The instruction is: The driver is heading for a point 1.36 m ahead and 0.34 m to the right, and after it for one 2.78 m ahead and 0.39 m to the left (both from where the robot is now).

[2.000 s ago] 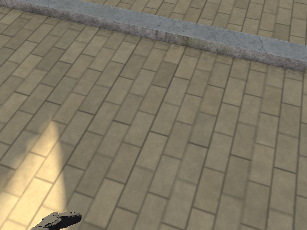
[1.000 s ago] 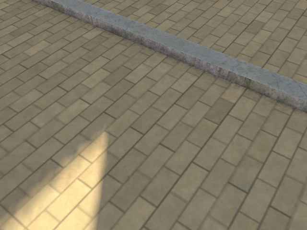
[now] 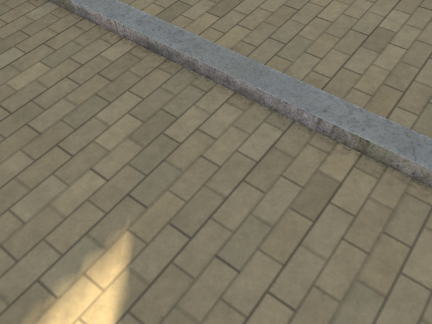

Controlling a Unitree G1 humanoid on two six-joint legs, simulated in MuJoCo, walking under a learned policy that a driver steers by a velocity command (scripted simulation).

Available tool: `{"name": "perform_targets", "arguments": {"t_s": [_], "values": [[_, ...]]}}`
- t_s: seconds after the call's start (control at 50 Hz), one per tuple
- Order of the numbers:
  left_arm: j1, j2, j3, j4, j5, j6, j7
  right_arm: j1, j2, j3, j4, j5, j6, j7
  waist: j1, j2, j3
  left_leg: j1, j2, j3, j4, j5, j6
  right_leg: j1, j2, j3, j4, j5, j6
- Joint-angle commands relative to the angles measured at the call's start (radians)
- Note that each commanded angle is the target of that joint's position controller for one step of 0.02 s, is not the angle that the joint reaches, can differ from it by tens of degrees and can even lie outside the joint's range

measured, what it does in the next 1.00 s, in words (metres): walks ahead: left foot, then right foot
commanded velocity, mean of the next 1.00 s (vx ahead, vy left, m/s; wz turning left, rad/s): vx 0.04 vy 0.00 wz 0.00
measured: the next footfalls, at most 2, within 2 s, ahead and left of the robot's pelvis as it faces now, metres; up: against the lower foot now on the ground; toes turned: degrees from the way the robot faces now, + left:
left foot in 0.10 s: +0.20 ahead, +0.08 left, +0.00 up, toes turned +1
right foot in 0.42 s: +0.13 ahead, -0.12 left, +0.00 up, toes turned -1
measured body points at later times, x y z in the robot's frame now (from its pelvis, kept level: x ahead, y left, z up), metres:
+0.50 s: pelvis +0.09 +0.00 +0.00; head +0.09 +0.00 +0.45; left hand +0.10 +0.23 -0.16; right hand +0.13 -0.23 -0.16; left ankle +0.16 +0.08 -0.74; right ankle +0.09 -0.11 -0.74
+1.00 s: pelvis +0.12 -0.02 +0.00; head +0.13 -0.02 +0.45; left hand +0.10 +0.19 -0.16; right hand +0.11 -0.23 -0.16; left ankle +0.16 +0.08 -0.74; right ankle +0.09 -0.12 -0.74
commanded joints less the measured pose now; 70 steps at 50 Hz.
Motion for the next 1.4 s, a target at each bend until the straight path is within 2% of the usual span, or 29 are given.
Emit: {"name": "perform_targets", "arguments": {"t_s": [0.02,0.06,0.08,0.1,0.12,0.14,0.16,0.18,0.2,0.24,0.28,0.36,0.4,0.42,0.44,0.46,0.48,0.5,0.54,0.58,0.68,0.92,1.22,1.24,1.28,1.32,1.34,1.36,1.4], "values": [[0.013,0.134,0.023,-0.021,-0.001,-0.005,0.013,0.034,-0.043,-0.002,-0.026,0.001,-0.009,-0.013,-0.035,-0.131,-0.041,0.186,-0.042,0.017,-0.081,0.036,0.025,-0.054,-0.255,0.077,0.053,0.851,-0.077],[0.0,0.137,0.023,-0.009,0.001,-0.001,0.02,0.105,-0.065,-0.011,0.008,-0.003,-0.019,-0.026,-0.066,-0.117,-0.052,0.274,-0.064,0.012,-0.173,0.017,0.052,-0.025,-0.255,0.095,0.151,0.858,-0.062],[0.0,0.14,0.024,0.001,-0.004,0.002,0.021,0.177,-0.073,-0.016,0.038,-0.01,-0.033,-0.032,-0.101,-0.078,-0.075,0.377,-0.065,0.005,-0.286,0.128,0.067,-0.032,-0.222,0.079,0.264,0.797,-0.039],[0.033,0.132,0.02,-0.006,-0.009,-0.001,0.023,0.258,-0.13,-0.028,0.06,-0.019,-0.048,-0.04,-0.111,-0.011,-0.155,0.556,0.062,-0.103,-0.26,0.507,0.09,-0.115,-0.176,0.057,0.409,0.556,-0.008],[0.187,0.038,-0.001,0.008,-0.041,0.01,0.026,0.324,-0.174,-0.037,0.071,-0.021,-0.044,-0.045,-0.067,0.154,-0.314,0.778,0.335,-0.356,-0.193,0.956,0.26,-0.268,-0.068,0.016,0.689,-0.071,0.024],[0.178,0.08,0.015,0.038,-0.034,0.038,0.03,0.313,-0.123,-0.025,0.071,0.03,-0.033,-0.041,-0.083,0.11,-0.372,0.733,0.377,-0.456,-0.233,0.955,0.346,-0.3,-0.011,0.086,0.804,-0.394,0.034],[0.117,0.097,0.022,0.029,-0.006,0.056,0.028,0.238,-0.107,-0.019,0.059,0.043,-0.024,-0.041,-0.06,0.056,-0.277,0.623,0.341,-0.403,-0.3,0.705,0.335,-0.339,-0.041,0.124,0.84,-0.395,0.039],[0.045,0.089,0.022,0.022,0.017,0.064,0.024,0.16,-0.077,-0.01,0.048,0.036,-0.015,-0.046,-0.048,0.027,-0.176,0.516,0.297,-0.368,-0.368,0.469,0.295,-0.364,-0.059,0.123,0.822,-0.35,0.043],[0.007,0.078,0.022,0.02,0.024,0.072,0.02,0.115,-0.056,-0.001,0.046,0.029,-0.009,-0.053,-0.027,0.021,-0.109,0.418,0.252,-0.313,-0.422,0.343,0.25,-0.343,-0.084,0.128,0.763,-0.291,0.05],[0.036,0.043,0.013,0.048,0.025,0.092,0.02,0.071,-0.049,0.003,0.055,0.015,-0.001,-0.061,0.012,0.048,-0.085,0.296,0.173,-0.21,-0.462,0.219,0.188,-0.237,-0.089,0.1,0.645,-0.221,0.067],[0.043,0.031,0.009,0.069,0.017,0.106,0.029,0.089,-0.058,0.0,0.075,0.009,-0.001,-0.057,0.008,0.048,-0.105,0.296,0.152,-0.185,-0.468,0.123,0.174,-0.202,-0.079,0.079,0.542,-0.214,0.074],[0.003,0.037,0.006,0.086,0.013,0.116,0.037,0.092,-0.09,-0.011,0.105,0.015,0.017,-0.052,-0.005,0.068,-0.087,0.242,0.141,-0.208,-0.51,-0.281,0.146,-0.146,-0.078,0.055,0.37,-0.093,0.06],[0.018,0.033,0.003,0.105,0.022,0.11,0.035,0.081,-0.091,-0.014,0.114,0.028,0.034,-0.053,0.006,0.046,-0.047,0.161,0.123,-0.209,-0.523,-0.459,0.094,-0.074,-0.078,0.046,0.243,-0.013,0.039],[0.015,0.042,0.001,0.102,0.03,0.103,0.035,0.095,-0.08,-0.014,0.124,0.028,0.04,-0.053,0.003,0.016,-0.01,0.137,0.11,-0.208,-0.518,-0.5,0.054,-0.076,-0.112,0.092,0.164,-0.002,0.026],[0.005,0.068,0.001,0.096,0.032,0.091,0.038,0.115,-0.066,-0.014,0.129,0.033,0.046,-0.052,-0.017,-0.034,0.018,0.149,0.075,-0.184,-0.486,-0.466,0.021,-0.133,-0.177,0.18,0.078,-0.087,0.012],[-0.034,0.075,0.0,0.101,0.014,0.082,0.038,0.121,-0.044,-0.012,0.132,0.042,0.049,-0.048,-0.049,-0.142,0.066,0.262,0.011,-0.118,-0.435,-0.328,0.007,-0.308,-0.204,0.238,0.013,-0.22,0.002],[-0.067,0.053,-0.009,0.1,0.01,0.069,0.039,0.132,-0.03,-0.008,0.147,0.034,0.047,-0.044,-0.067,-0.165,0.055,0.399,0.002,-0.102,-0.371,-0.196,0.007,-0.394,-0.221,0.263,-0.053,-0.264,0.014],[-0.092,0.057,-0.009,0.101,0.006,0.057,0.039,0.156,-0.02,-0.005,0.162,0.025,0.043,-0.042,-0.084,-0.169,0.041,0.472,0.005,-0.099,-0.35,-0.133,0.008,-0.423,-0.219,0.258,-0.074,-0.248,0.028],[-0.094,0.063,-0.007,0.105,0.002,0.047,0.043,0.18,-0.04,-0.007,0.187,0.017,0.034,-0.041,-0.086,-0.118,0.017,0.496,0.024,-0.117,-0.356,-0.102,0.015,-0.375,-0.195,0.222,-0.053,-0.156,0.038],[-0.061,0.05,-0.008,0.121,0.001,0.046,0.043,0.181,-0.036,-0.003,0.205,0.019,0.027,-0.044,-0.069,-0.076,0.011,0.452,0.035,-0.129,-0.373,-0.11,0.019,-0.3,-0.178,0.194,-0.015,-0.074,0.03],[-0.016,0.035,-0.009,0.149,0.005,0.052,0.041,0.178,-0.02,0.005,0.235,0.024,0.025,-0.052,-0.046,-0.043,0.015,0.415,0.037,-0.131,-0.389,-0.113,0.013,-0.242,-0.171,0.175,0.019,-0.018,0.019],[-0.01,0.013,-0.019,0.189,0.003,0.051,0.046,0.212,-0.002,0.013,0.292,0.024,0.027,-0.063,-0.046,-0.045,0.015,0.438,0.044,-0.129,-0.37,-0.032,0.015,-0.199,-0.17,0.159,0.033,0.076,0.019],[0.005,-0.001,-0.026,0.219,0.003,0.053,0.051,0.218,0.016,0.017,0.325,0.025,0.031,-0.069,-0.046,-0.047,0.024,0.451,0.048,-0.125,-0.361,0.005,0.012,-0.175,-0.17,0.154,0.035,0.119,0.02],[0.019,-0.002,-0.026,0.225,0.005,0.054,0.051,0.224,0.019,0.018,0.328,0.024,0.033,-0.068,-0.043,-0.048,0.006,0.456,0.036,-0.118,-0.36,-0.071,0.013,-0.168,-0.162,0.153,0.024,0.035,0.016],[0.036,0.033,-0.009,0.225,0.008,0.061,0.049,0.217,0.004,0.008,0.319,0.021,0.039,-0.064,-0.035,-0.082,0.031,0.401,-0.019,-0.076,-0.292,-0.309,0.029,-0.191,-0.149,0.174,0.016,-0.24,-0.018],[0.077,0.067,0.008,0.219,0.007,0.069,0.045,0.175,0.011,0.004,0.286,0.01,0.04,-0.052,-0.005,-0.146,0.118,0.228,-0.069,-0.024,-0.169,-0.462,0.034,-0.199,-0.221,0.304,-0.061,-0.52,-0.08],[0.107,0.087,0.017,0.225,0.006,0.069,0.046,0.141,0.037,0.01,0.261,0.0,0.035,-0.044,0.012,-0.184,0.164,0.149,-0.079,0.023,-0.083,-0.426,0.029,-0.182,-0.297,0.395,-0.117,-0.595,-0.121],[0.114,0.095,0.024,0.226,0.006,0.066,0.046,0.109,0.042,0.011,0.235,-0.008,0.026,-0.038,0.017,-0.196,0.201,0.09,-0.047,0.031,-0.012,-0.372,0.031,-0.178,-0.359,0.457,-0.149,-0.591,-0.155],[0.115,0.097,0.03,0.221,0.02,0.051,0.042,0.067,0.014,0.001,0.192,-0.004,0.003,-0.027,0.018,-0.169,0.207,0.006,-0.007,0.007,0.061,-0.376,0.038,-0.125,-0.395,0.484,-0.156,-0.467,-0.183]]}}
Keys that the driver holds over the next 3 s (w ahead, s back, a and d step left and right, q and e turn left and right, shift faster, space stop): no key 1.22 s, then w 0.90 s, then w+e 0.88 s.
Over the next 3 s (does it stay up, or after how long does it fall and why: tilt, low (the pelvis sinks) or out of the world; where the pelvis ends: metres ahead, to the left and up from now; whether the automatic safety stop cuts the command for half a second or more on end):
stays up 0.98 -0.01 -0.01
